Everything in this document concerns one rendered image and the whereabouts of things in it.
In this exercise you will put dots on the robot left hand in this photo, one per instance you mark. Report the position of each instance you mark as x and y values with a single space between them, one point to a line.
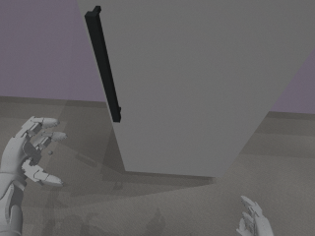
15 157

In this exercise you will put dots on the fridge door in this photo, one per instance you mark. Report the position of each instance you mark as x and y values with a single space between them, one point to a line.
195 78

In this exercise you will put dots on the robot right hand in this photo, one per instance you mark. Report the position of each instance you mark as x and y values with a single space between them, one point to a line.
259 225

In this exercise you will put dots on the robot left forearm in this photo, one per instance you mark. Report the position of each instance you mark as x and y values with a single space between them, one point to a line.
11 196

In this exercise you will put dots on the handle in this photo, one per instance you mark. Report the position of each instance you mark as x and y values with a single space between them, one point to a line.
100 52

